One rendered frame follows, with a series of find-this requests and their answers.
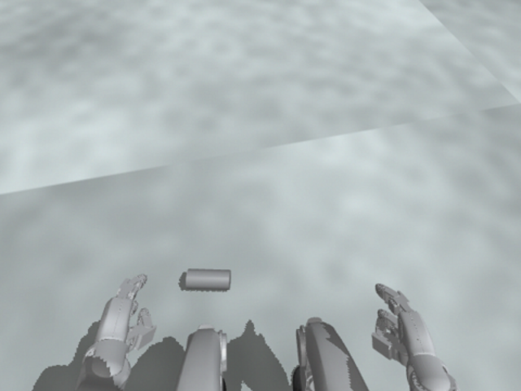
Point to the can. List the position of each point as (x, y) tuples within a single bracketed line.
[(208, 279)]

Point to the left robot hand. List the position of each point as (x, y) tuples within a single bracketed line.
[(114, 323)]

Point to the right robot hand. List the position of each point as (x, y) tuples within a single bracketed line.
[(409, 334)]

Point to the right robot arm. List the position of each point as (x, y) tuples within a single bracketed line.
[(428, 373)]

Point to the left robot arm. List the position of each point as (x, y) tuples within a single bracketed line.
[(105, 367)]

